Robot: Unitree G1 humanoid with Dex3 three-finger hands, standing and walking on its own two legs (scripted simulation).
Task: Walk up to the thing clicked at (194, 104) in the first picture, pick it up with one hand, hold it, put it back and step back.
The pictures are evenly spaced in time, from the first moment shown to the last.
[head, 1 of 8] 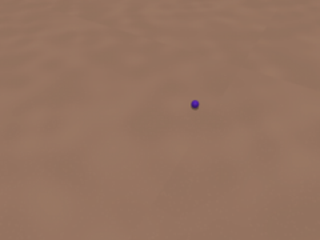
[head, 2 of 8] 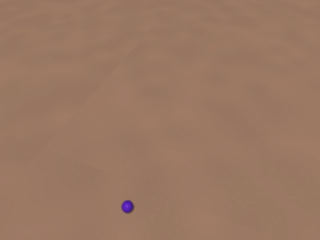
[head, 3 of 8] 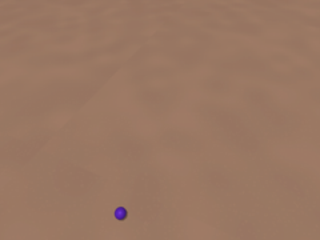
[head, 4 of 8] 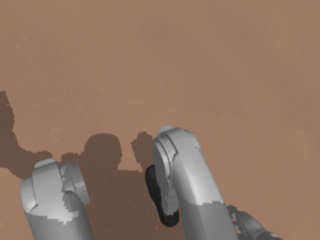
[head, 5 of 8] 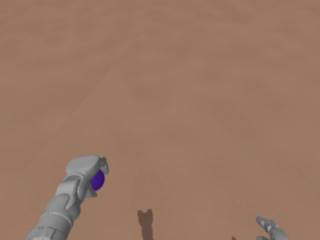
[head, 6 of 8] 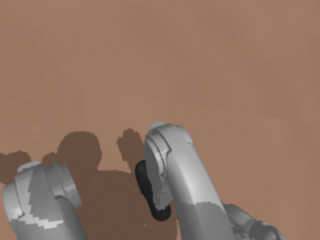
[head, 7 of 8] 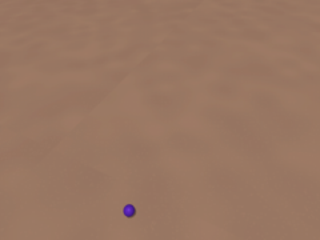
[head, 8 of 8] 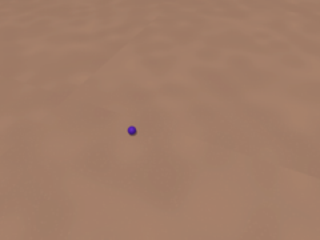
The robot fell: no
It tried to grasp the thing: yes
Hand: left
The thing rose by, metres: 0.68
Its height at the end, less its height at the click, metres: +0.00
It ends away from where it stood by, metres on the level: 0.01
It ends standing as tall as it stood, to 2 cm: yes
